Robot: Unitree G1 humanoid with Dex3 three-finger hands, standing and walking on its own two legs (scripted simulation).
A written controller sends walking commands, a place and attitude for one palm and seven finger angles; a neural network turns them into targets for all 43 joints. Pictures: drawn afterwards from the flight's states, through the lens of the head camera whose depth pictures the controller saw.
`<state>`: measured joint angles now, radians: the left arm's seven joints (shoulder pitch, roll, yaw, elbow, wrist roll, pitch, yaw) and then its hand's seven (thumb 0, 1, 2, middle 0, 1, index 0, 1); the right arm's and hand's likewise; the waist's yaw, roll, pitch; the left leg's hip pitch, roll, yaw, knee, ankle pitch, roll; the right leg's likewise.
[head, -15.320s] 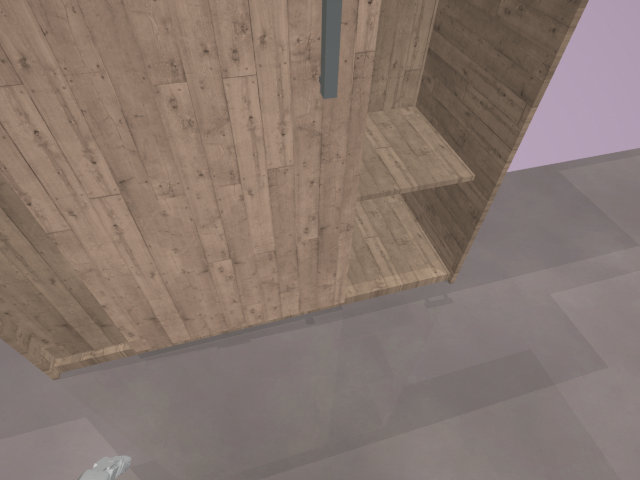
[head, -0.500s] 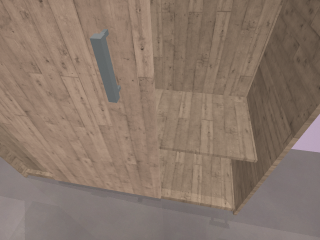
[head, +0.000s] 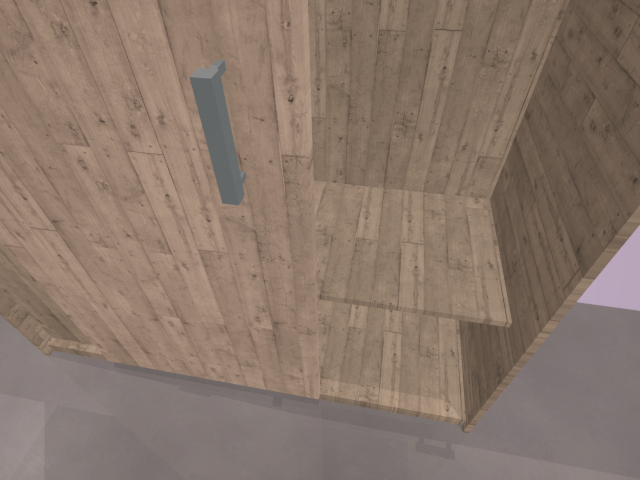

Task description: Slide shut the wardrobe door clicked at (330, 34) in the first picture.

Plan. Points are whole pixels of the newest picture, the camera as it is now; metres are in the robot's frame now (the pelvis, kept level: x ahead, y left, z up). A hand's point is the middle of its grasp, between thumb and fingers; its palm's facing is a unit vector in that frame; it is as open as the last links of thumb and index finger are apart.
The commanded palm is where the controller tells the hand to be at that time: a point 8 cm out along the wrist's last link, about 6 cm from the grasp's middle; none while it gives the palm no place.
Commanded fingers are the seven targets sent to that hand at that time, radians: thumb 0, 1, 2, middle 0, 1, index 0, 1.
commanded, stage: look again from close up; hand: left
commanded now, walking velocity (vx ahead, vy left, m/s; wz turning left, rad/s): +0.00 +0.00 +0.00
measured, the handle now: (226, 136) +0.49 +0.16 +0.20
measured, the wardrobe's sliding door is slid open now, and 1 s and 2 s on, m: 0.44 0.44 0.44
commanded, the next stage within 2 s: none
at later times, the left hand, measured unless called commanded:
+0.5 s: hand out of the picture -0.04 +0.16 -0.17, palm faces +0.04 -0.98 -0.18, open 7.4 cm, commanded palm none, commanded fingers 0.00 0.90 0.90 -0.20 -0.30 -0.20 -0.30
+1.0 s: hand out of the picture -0.05 +0.15 -0.17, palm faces +0.05 -0.98 -0.18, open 7.4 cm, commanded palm none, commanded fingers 0.00 0.90 0.90 -0.20 -0.30 -0.20 -0.30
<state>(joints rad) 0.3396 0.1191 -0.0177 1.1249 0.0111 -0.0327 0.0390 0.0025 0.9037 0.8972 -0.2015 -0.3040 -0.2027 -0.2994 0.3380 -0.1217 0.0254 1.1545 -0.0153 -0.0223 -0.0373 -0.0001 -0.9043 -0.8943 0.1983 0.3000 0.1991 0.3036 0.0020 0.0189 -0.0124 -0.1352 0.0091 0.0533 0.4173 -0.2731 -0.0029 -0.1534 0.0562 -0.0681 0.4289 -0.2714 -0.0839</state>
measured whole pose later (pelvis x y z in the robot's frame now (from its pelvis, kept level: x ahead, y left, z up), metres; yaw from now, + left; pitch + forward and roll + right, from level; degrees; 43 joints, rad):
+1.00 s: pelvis -0.02 +0.00 +0.00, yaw +1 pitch -1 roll +1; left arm 0.36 0.11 -0.02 1.13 0.01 -0.03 0.04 0.00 0.90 0.90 -0.20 -0.30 -0.20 -0.30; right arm 0.35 -0.11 0.03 1.16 -0.02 -0.02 -0.03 0.00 -0.90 -0.89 0.20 0.30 0.20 0.30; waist 0.01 0.01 0.00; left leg -0.15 0.00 0.04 0.40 -0.24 0.00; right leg -0.17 0.05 -0.08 0.42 -0.24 -0.09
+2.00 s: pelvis -0.02 +0.00 +0.00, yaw +1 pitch -1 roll +1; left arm 0.36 0.11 -0.02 1.13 0.01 -0.03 0.04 0.00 0.90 0.90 -0.20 -0.30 -0.20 -0.30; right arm 0.34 -0.11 0.03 1.15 -0.02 -0.02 -0.04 0.00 -0.90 -0.89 0.20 0.30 0.20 0.30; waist 0.01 0.00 0.00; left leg -0.16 0.00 0.04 0.40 -0.23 0.00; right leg -0.17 0.05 -0.08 0.41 -0.23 -0.08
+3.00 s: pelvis -0.02 -0.01 +0.00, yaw +1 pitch -1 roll +1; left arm 0.36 0.11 -0.01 1.13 0.01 -0.03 0.04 0.00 0.90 0.90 -0.20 -0.30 -0.20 -0.30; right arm 0.34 -0.10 0.02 1.15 -0.02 -0.02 -0.04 0.00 -0.90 -0.89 0.20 0.30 0.20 0.30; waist 0.02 0.00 0.00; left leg -0.16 0.01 0.03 0.40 -0.23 -0.01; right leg -0.17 0.05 -0.09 0.41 -0.24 -0.09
